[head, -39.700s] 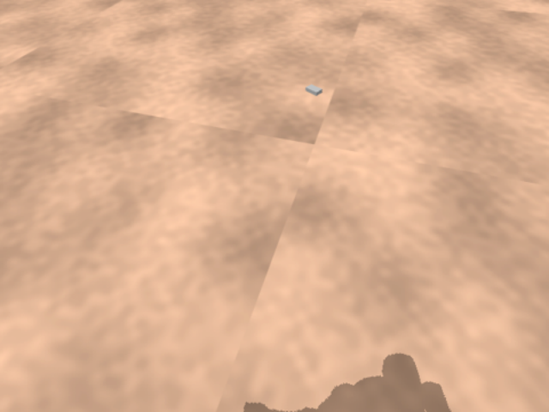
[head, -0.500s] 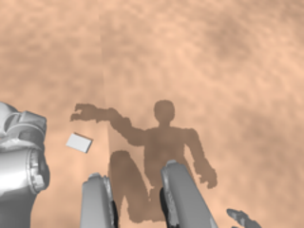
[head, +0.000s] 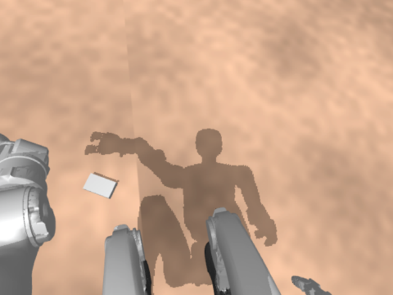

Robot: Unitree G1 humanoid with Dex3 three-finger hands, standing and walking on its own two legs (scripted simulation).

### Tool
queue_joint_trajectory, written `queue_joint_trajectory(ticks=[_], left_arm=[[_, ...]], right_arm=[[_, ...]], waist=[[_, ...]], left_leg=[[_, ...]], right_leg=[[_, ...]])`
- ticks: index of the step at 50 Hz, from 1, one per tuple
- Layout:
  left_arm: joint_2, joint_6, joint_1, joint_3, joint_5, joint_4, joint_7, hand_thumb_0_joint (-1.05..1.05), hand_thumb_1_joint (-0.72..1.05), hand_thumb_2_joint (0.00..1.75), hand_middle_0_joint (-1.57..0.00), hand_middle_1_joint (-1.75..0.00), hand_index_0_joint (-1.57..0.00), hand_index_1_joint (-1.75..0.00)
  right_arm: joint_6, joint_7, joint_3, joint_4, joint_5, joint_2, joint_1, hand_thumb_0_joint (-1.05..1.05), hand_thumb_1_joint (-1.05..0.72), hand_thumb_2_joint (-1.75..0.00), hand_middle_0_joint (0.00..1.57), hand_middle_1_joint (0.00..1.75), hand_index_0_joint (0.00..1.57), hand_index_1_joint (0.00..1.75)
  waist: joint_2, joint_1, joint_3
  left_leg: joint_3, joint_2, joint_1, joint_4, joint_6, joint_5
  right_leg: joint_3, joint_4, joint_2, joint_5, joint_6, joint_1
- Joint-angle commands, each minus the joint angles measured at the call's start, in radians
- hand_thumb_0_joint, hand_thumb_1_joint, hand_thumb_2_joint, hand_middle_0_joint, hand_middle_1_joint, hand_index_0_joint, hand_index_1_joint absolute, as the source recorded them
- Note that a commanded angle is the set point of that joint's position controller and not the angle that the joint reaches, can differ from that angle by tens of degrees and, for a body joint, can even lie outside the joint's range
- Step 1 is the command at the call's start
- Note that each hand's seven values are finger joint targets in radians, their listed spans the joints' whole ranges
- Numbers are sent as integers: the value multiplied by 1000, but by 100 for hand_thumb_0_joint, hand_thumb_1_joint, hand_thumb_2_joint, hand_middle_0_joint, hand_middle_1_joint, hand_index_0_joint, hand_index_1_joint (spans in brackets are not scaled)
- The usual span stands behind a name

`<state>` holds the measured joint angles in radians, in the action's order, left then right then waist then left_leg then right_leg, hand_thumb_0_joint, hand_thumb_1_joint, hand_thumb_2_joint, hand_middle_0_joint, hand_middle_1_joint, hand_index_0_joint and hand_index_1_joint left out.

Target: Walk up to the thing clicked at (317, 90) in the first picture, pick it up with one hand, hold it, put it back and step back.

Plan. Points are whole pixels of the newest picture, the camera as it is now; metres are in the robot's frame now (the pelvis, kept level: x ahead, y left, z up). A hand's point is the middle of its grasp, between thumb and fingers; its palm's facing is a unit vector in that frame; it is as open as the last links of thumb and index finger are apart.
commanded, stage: go down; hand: left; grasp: from above
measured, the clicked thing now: (100, 186) +0.46 +0.26 -0.53
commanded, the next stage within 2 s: approach in 1.06 s
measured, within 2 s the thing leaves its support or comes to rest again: neither
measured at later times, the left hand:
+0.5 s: hand (10, 159) +0.44 +0.32 -0.09, palm faces -0.10 -0.40 -0.91, open 13.8 cm
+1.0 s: hand (5, 160) +0.43 +0.33 -0.08, palm faces -0.11 -0.40 -0.91, open 14.0 cm
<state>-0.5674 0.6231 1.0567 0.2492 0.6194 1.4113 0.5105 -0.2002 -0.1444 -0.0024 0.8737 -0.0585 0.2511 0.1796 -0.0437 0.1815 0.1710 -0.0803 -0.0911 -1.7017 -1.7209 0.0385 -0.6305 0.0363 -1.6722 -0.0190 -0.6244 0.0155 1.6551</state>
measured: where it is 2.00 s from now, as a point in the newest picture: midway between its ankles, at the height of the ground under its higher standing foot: (182, 291)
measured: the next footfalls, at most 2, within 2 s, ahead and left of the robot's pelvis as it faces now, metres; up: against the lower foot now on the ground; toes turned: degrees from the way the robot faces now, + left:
none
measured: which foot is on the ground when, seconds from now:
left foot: down 0.00-1.00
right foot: down 0.00-1.00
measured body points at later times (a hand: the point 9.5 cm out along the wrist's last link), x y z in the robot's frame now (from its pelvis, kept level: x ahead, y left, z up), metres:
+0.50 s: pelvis +0.00 +0.00 +0.01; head +0.20 +0.03 +0.41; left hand +0.44 +0.34 -0.04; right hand +0.06 -0.26 -0.12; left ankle +0.06 +0.14 -0.51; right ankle +0.06 -0.13 -0.51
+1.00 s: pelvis +0.00 +0.00 +0.01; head +0.20 +0.04 +0.42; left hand +0.44 +0.34 -0.03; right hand +0.05 -0.26 -0.11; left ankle +0.06 +0.14 -0.51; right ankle +0.06 -0.13 -0.51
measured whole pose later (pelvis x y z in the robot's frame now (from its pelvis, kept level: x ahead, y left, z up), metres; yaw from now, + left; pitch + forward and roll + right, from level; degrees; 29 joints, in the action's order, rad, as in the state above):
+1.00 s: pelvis +0.00 +0.00 +0.01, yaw +0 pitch +34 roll -5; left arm -0.57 0.63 1.07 0.23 0.62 1.43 0.50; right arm -0.20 -0.13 -0.01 0.87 -0.05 0.24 0.19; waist -0.04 0.18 0.17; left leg -0.08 -0.09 -1.66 -1.68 0.04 -0.62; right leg 0.04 -1.62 -0.02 -0.61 0.02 1.60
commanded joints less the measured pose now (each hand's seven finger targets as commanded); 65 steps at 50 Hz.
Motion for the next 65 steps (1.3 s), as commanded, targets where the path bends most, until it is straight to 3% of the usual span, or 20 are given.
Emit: queue_joint_trajectory(ticks=[1,7,8,9,15,19,23,25,29,30,33,39,44,46,50,54,57,58,61,65], left_arm=[[-261,-4,359,-22,45,-146,39,0,-49,91,-14,-101,-14,-102],[-262,-7,373,-27,45,-110,36,0,-48,91,-14,-102,-14,-102],[-249,-6,395,-36,44,-140,31,0,-48,91,-15,-101,-15,-101],[-243,-8,369,-38,48,-112,30,0,-49,91,-14,-103,-14,-103],[-258,2,352,-32,48,-144,17,0,-50,92,-13,-103,-13,-103],[-260,7,347,-30,46,-118,33,0,-52,93,-12,-103,-12,-104],[-292,7,362,-12,48,-139,32,0,-52,94,-12,-103,-12,-103],[-261,7,375,-27,52,-137,32,0,-52,94,-14,-101,-12,-103],[-257,-3,375,-30,47,-124,38,0,-51,93,-12,-103,-12,-104],[-269,-3,368,-22,50,-124,38,0,-52,94,-12,-103,-11,-104],[-268,2,380,-27,51,-145,32,0,-51,94,-13,-103,-13,-104],[-277,3,370,-21,49,-141,30,0,-54,95,-11,-104,-10,-105],[-218,14,361,-57,46,-123,22,0,-53,95,-12,-102,-11,-103],[-231,7,358,-46,45,-94,29,0,-53,95,-12,-102,-11,-103],[-225,1,369,-52,47,-115,35,0,-52,95,-13,-102,-12,-103],[-264,-3,368,-21,45,-150,44,0,-55,97,-11,-105,-9,-106],[-268,2,398,-22,47,-159,45,0,-56,97,-10,-104,-9,-105],[-278,5,397,-17,54,-142,48,0,-61,105,-16,-96,-7,-105],[-243,7,377,-26,40,-39,55,0,-49,92,-15,-105,-14,-106],[-223,-20,381,-33,53,51,62,0,-47,90,-14,-108,-15,-108]], right_arm=[[-16,14,56,-29,11,191,183,0,-91,-90,20,30,20,30],[-17,16,54,-19,9,206,182,0,-91,-90,20,30,20,30],[-20,16,55,-26,12,194,180,0,-91,-90,20,30,20,30],[-19,15,56,-19,13,202,185,0,-91,-90,20,30,20,30],[-18,8,57,-33,17,197,193,0,-91,-90,20,30,20,30],[-13,14,55,-28,15,196,182,0,-91,-90,20,30,20,30],[-11,14,55,-34,15,198,186,0,-91,-90,20,30,20,30],[-14,13,50,-35,12,189,188,0,-91,-90,20,30,20,30],[-14,18,53,-27,10,194,179,0,-91,-90,20,30,20,30],[-11,17,54,-30,11,200,186,0,-91,-90,20,30,20,30],[-13,15,53,-35,13,193,187,0,-91,-90,20,30,20,30],[-7,16,56,-34,17,189,191,0,-91,-90,20,30,20,30],[-12,19,59,-25,17,199,184,0,-91,-90,20,30,20,30],[-14,25,54,-21,16,198,180,0,-91,-90,20,30,20,30],[-17,26,51,-23,15,193,172,0,-91,-90,20,30,20,30],[-17,15,51,-35,13,195,200,0,-91,-90,20,30,20,30],[-12,13,53,-32,13,198,193,0,-91,-90,20,30,20,30],[-9,13,53,-31,12,204,194,0,-91,-90,20,30,20,30],[-11,14,53,-16,7,203,184,0,-91,-90,20,30,20,30],[-20,3,45,-6,-7,198,191,0,-91,-90,20,30,20,30]], waist=[[-187,2,610],[-207,0,582],[-189,18,595],[-181,3,607],[-174,-4,649],[-172,-4,602],[-166,-3,626],[-177,5,612],[-193,3,590],[-195,-9,618],[-176,7,634],[-169,-7,635],[-178,10,578],[-184,0,555],[-191,6,560],[-179,-1,626],[-195,2,637],[-208,-5,633],[-174,13,543],[-122,42,480]], left_leg=[[46,30,471,193,-33,264],[27,22,494,209,-25,257],[35,26,493,200,-32,251],[39,26,477,201,-32,257],[58,32,483,188,-39,320],[45,28,464,208,-35,264],[42,27,489,205,-36,292],[52,28,465,192,-39,306],[36,26,471,219,-30,252],[40,25,499,213,-31,266],[53,30,472,206,-38,279],[63,31,468,205,-42,280],[27,24,501,250,-29,236],[23,22,492,256,-27,206],[35,24,490,231,-30,245],[55,29,482,203,-36,320],[52,27,497,216,-34,321],[49,24,507,220,-31,314],[25,19,453,224,-27,233],[43,25,316,135,-42,219]], right_leg=[[36,206,-26,282,-39,-328],[45,198,-29,261,-44,-281],[42,212,-29,266,-40,-304],[42,209,-32,275,-41,-316],[34,212,-32,347,-38,-379],[37,228,-32,289,-39,-346],[38,220,-31,314,-40,-365],[35,214,-32,336,-37,-364],[39,218,-31,271,-41,-331],[39,220,-34,281,-42,-338],[34,231,-33,314,-36,-388],[30,245,-35,318,-34,-416],[46,249,-35,253,-41,-340],[44,249,-35,221,-41,-315],[40,241,-36,263,-41,-320],[34,227,-35,352,-36,-397],[34,230,-36,353,-39,-403],[36,231,-37,339,-41,-384],[45,223,-37,254,-40,-304],[43,174,-39,252,-31,-247]])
